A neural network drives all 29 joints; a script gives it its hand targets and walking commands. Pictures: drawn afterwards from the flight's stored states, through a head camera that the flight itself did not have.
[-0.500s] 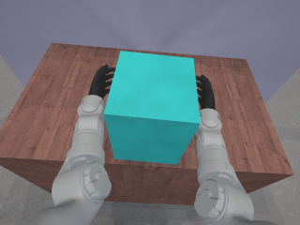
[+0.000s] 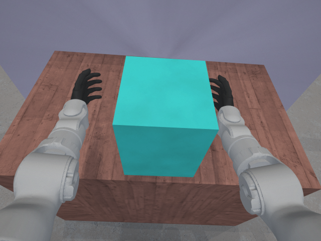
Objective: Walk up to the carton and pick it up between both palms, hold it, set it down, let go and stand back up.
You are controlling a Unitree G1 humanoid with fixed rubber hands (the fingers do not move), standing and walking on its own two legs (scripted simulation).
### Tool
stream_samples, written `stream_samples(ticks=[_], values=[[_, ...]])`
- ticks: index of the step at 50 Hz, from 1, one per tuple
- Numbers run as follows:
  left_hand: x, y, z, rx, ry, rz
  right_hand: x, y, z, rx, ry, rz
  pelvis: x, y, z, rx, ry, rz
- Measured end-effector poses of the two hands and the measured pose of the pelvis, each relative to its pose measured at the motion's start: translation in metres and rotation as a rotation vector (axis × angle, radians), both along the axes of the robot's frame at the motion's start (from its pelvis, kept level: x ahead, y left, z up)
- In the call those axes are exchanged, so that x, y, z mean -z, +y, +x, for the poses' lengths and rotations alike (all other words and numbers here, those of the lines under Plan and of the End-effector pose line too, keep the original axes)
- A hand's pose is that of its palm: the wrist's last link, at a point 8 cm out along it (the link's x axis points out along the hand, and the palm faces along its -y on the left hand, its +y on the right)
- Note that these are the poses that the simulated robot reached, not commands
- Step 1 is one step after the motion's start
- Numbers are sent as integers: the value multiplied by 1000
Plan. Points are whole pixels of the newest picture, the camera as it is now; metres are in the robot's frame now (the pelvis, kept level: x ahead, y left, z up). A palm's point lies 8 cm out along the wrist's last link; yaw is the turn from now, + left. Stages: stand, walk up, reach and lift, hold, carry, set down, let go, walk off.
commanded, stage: set down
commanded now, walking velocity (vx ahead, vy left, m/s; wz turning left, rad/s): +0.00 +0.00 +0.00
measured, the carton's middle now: (162, 121) +0.42 +0.03 +0.04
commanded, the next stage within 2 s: none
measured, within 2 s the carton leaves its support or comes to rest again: neither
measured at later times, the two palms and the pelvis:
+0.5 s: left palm (75, 78) +0.44 +0.23 +0.16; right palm (243, 89) +0.44 -0.16 +0.16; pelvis -0.02 -0.02 +0.00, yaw +1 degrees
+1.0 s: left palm (61, 53) +0.44 +0.24 +0.22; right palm (250, 68) +0.44 -0.15 +0.22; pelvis -0.01 -0.01 +0.01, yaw +1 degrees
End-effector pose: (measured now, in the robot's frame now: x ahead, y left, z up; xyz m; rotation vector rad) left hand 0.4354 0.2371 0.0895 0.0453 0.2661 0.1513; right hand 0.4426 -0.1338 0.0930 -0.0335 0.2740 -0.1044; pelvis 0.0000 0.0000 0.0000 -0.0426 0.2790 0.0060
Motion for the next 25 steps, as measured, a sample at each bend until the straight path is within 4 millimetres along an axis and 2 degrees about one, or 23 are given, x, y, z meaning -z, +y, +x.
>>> stream_samples(ticks=[5, 12, 20, 25], values=[[-16, 7, 1, 10, -54, 17, -23, -18, 8, 20, -57, 5, 1, -2, -3, -12, 6, -5], [-37, -4, 2, 48, -71, 6, -44, -35, 5, 6, -45, -4, -1, -8, -10, -9, -20, 5], [-57, -10, -3, 46, -61, -4, -56, -31, -7, -20, -36, 6, -3, -15, -19, -3, -49, 17], [-73, -7, 0, 23, -62, -6, -67, -22, -6, -21, -36, 16, -3, -16, -21, -8, -45, 18]])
